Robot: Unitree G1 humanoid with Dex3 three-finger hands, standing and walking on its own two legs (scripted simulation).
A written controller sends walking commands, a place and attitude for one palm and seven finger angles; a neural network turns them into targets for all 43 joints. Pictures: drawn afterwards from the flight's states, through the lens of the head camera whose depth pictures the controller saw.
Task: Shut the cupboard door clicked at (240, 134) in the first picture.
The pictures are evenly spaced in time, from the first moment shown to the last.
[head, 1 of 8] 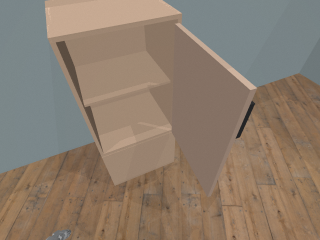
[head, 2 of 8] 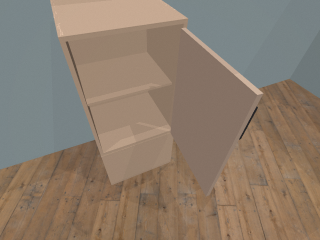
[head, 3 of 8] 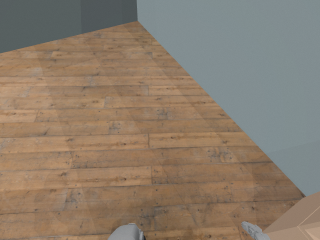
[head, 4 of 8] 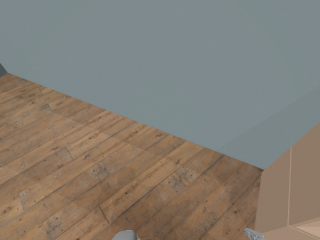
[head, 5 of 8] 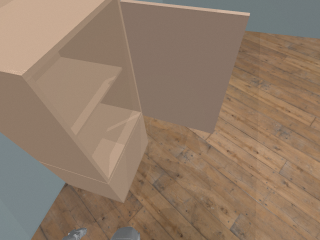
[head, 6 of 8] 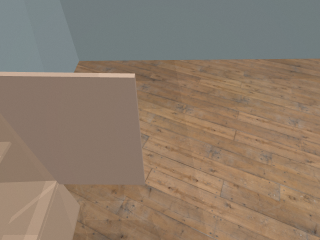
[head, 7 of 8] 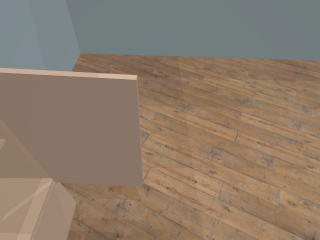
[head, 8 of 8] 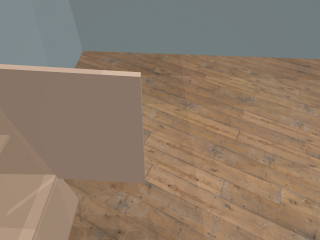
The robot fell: no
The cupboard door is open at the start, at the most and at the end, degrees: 87 87 87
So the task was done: no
